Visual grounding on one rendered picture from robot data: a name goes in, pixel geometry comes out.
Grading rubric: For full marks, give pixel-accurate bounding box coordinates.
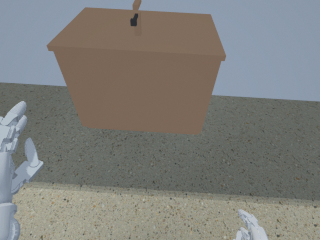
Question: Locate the robot left hand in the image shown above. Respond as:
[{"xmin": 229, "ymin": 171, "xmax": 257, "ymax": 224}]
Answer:
[{"xmin": 0, "ymin": 101, "xmax": 43, "ymax": 204}]

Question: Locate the robot right hand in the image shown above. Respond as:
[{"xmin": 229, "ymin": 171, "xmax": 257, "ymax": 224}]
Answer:
[{"xmin": 233, "ymin": 209, "xmax": 269, "ymax": 240}]

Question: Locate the robot left forearm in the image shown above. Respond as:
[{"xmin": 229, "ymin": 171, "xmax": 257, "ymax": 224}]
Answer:
[{"xmin": 0, "ymin": 202, "xmax": 21, "ymax": 240}]

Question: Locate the tap lever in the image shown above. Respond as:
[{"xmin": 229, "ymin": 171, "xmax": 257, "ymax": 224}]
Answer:
[{"xmin": 130, "ymin": 13, "xmax": 138, "ymax": 27}]

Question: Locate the counter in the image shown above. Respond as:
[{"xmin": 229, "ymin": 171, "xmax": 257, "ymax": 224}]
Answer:
[{"xmin": 47, "ymin": 0, "xmax": 226, "ymax": 135}]

